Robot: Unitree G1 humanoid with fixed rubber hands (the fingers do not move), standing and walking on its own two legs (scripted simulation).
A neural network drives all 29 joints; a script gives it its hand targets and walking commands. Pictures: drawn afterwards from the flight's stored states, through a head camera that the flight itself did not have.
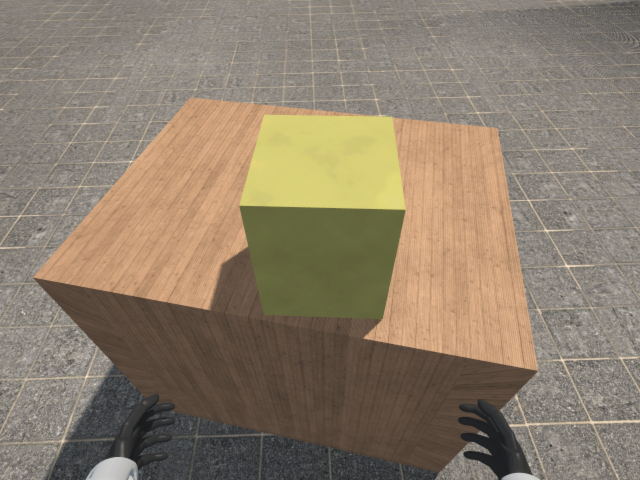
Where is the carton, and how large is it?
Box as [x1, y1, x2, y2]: [239, 115, 405, 318]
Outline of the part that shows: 264,115 239,204 264,314 382,318 405,210 392,118 381,116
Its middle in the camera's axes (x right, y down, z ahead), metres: +0.01 -0.04 +0.63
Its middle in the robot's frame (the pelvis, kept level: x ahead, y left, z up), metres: +0.49 +0.04 +0.03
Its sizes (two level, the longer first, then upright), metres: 0.210 0.200 0.250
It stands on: a pedestal, 0.68 m high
